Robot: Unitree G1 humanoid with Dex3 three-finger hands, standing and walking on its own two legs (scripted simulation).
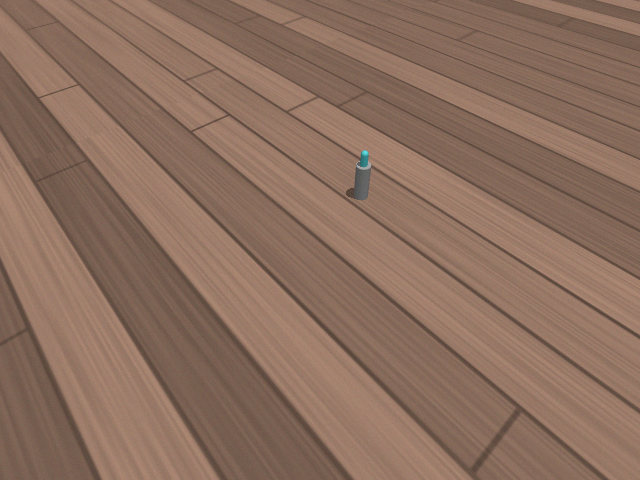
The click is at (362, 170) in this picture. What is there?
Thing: necked bottle
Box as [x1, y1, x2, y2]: [354, 150, 370, 199]
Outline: 365,150 361,152 361,158 356,163 354,196 357,199 364,199 367,196 370,163 367,160 368,153
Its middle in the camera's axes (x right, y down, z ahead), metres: +0.20 -0.30 +1.74
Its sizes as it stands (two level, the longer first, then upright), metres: 0.066 0.066 0.255
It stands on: the floor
